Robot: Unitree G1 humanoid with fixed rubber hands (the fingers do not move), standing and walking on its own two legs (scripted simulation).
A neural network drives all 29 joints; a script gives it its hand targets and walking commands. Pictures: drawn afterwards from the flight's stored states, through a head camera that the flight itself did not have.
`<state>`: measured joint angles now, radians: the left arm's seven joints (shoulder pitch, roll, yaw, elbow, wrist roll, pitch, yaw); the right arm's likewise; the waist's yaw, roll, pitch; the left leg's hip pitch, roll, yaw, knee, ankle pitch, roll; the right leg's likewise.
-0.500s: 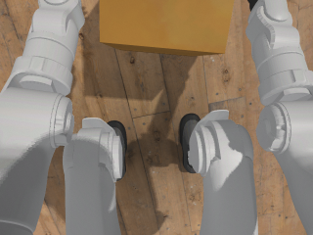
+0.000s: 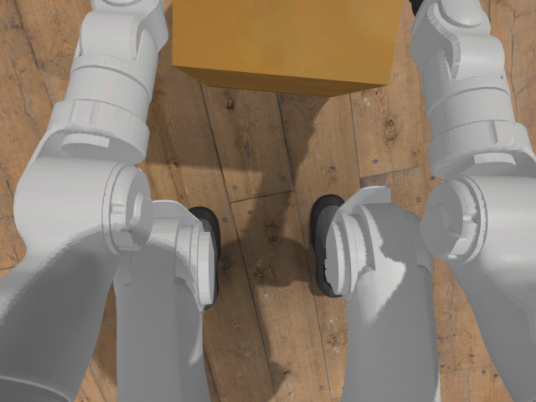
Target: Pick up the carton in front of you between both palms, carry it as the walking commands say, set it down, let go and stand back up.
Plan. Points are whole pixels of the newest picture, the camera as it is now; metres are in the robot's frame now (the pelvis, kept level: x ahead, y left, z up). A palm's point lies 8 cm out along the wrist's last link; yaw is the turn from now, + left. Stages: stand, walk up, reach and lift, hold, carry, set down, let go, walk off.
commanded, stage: reach and lift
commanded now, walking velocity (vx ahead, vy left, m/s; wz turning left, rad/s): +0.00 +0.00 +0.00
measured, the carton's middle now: (281, 1) +0.54 -0.04 -0.24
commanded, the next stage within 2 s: none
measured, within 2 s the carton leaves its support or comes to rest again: leaves its support in 0.04 s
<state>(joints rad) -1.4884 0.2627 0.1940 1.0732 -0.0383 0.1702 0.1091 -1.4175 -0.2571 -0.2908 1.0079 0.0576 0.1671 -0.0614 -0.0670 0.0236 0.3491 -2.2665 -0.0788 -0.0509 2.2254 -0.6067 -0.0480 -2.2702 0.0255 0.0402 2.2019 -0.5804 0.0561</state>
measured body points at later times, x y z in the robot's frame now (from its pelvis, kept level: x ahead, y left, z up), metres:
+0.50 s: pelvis -0.01 +0.00 +0.09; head +0.26 -0.01 +0.45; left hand +0.52 +0.12 +0.02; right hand +0.49 -0.19 +0.02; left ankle +0.10 +0.13 -0.33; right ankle +0.11 -0.14 -0.33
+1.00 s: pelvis +0.03 +0.00 +0.22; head +0.22 -0.01 +0.62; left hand +0.48 +0.13 +0.17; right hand +0.47 -0.18 +0.17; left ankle +0.10 +0.13 -0.33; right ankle +0.11 -0.14 -0.33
